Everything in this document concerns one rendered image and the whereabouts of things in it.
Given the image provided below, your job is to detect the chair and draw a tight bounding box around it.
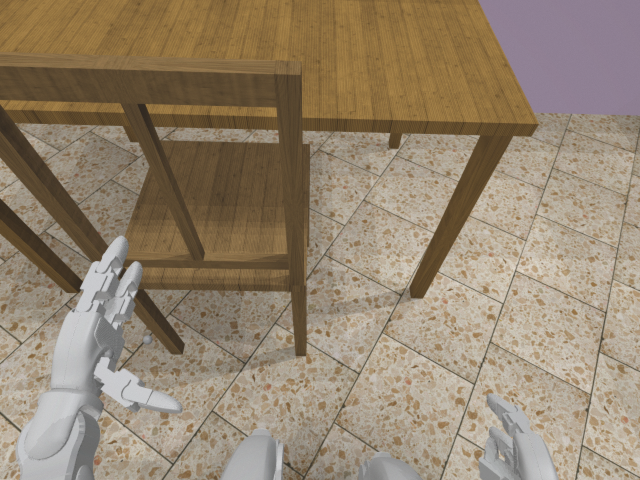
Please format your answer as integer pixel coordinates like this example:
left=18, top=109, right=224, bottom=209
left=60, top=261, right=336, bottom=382
left=0, top=52, right=310, bottom=356

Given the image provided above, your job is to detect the left robot forearm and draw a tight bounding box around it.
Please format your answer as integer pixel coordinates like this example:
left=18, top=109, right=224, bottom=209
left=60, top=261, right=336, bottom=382
left=15, top=389, right=104, bottom=480

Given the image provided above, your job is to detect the left robot thigh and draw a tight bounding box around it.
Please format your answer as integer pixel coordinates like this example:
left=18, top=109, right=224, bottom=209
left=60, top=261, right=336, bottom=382
left=220, top=435, right=284, bottom=480

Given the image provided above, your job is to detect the table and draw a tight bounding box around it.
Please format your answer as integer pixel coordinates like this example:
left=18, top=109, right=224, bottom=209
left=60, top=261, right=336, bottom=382
left=0, top=0, right=539, bottom=298

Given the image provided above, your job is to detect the robot left hand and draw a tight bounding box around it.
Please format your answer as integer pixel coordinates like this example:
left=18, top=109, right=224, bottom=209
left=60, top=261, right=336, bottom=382
left=50, top=236, right=183, bottom=414

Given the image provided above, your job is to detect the left robot shin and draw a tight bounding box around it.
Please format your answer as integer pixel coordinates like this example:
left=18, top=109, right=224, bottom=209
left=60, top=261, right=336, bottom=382
left=251, top=428, right=271, bottom=436

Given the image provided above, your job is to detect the robot right hand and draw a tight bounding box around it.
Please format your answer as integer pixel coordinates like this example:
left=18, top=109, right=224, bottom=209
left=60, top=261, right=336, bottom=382
left=479, top=393, right=559, bottom=480

